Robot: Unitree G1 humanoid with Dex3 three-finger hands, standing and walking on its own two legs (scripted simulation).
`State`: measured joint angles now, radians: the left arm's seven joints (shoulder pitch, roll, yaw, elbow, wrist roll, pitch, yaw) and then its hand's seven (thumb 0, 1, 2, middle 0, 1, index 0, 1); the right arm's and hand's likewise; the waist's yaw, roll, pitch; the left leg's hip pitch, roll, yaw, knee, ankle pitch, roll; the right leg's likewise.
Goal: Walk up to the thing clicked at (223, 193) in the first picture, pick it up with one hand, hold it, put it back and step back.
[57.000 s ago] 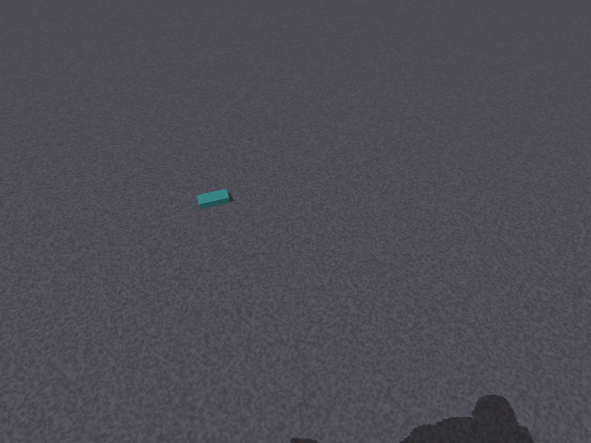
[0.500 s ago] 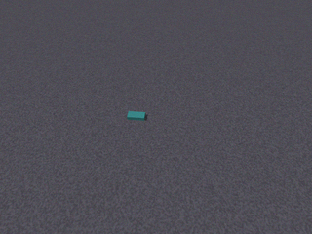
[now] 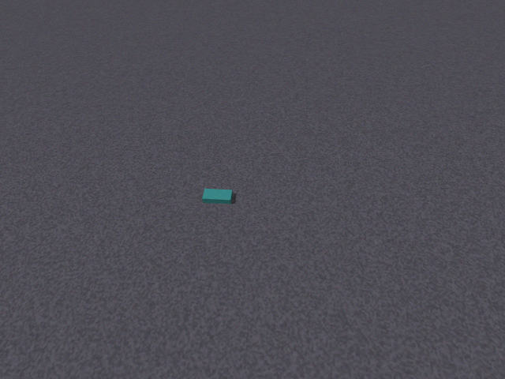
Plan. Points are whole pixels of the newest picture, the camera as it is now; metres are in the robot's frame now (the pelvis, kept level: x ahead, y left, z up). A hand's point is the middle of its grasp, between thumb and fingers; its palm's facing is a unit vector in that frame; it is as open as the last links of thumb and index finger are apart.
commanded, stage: step back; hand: left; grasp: from above
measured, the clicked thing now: (217, 196) +1.09 +0.26 -0.75
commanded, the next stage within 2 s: stand in 0.18 s
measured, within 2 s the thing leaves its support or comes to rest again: neither
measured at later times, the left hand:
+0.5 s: hand out of the picture +0.11 +0.26 -0.14, palm faces -0.02 -0.94 -0.33, open 7.4 cm
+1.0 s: hand out of the picture +0.11 +0.26 -0.14, palm faces -0.05 -0.94 -0.34, open 7.4 cm
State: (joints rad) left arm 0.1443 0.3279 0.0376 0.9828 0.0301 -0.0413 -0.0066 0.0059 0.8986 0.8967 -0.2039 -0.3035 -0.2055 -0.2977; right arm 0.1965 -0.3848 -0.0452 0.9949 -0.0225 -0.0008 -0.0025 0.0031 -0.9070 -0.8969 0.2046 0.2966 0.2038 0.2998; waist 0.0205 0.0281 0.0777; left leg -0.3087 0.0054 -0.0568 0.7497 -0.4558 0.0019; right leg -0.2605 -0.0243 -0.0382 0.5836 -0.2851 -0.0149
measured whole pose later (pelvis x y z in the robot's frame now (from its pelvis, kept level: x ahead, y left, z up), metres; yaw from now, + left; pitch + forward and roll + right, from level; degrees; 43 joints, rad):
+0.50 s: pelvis +0.02 +0.02 +0.01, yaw -1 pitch -3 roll +0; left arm 0.08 0.34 0.00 1.13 0.01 -0.02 -0.01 0.01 0.90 0.90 -0.20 -0.30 -0.20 -0.30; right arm 0.06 -0.34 -0.01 1.10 -0.01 -0.02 0.01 0.00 -0.91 -0.90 0.21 0.30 0.21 0.30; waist 0.01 0.00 0.06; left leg -0.12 0.02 -0.01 0.37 -0.20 -0.02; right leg -0.12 -0.03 -0.03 0.38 -0.21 0.02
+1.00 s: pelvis +0.03 +0.01 +0.02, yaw -1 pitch -1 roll +0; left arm 0.10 0.35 -0.01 1.15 0.01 -0.02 0.00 0.01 0.90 0.90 -0.20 -0.30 -0.20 -0.30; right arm 0.10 -0.35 -0.01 1.16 -0.01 -0.01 0.01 0.00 -0.91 -0.90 0.21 0.30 0.20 0.30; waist 0.00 0.00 0.05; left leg -0.11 0.03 0.00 0.30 -0.17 -0.03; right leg -0.11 -0.02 -0.02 0.32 -0.19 0.01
